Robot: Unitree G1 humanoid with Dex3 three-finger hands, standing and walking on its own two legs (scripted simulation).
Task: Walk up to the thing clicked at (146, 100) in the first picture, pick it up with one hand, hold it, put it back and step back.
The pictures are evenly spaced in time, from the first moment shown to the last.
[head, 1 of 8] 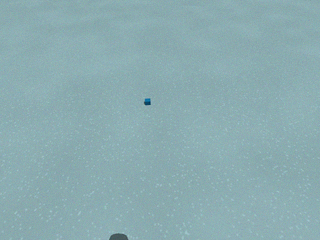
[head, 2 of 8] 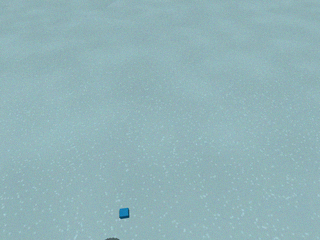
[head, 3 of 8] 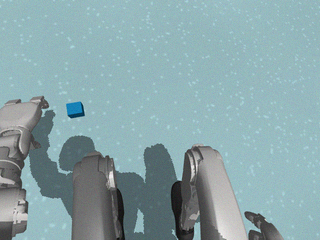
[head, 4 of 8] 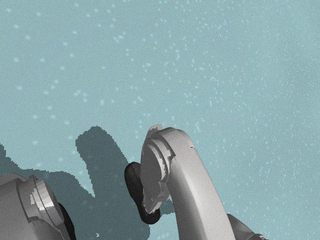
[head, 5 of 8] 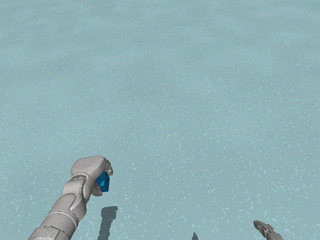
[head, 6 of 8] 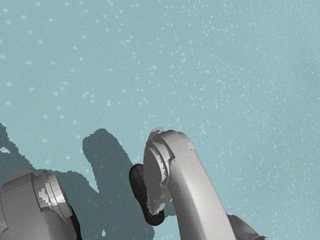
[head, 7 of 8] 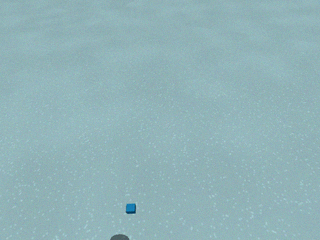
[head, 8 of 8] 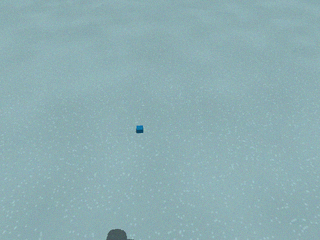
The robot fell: no
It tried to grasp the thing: yes
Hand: left
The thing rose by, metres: 0.69
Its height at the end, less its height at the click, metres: +0.00
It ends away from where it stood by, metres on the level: 0.01
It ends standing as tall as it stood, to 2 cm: yes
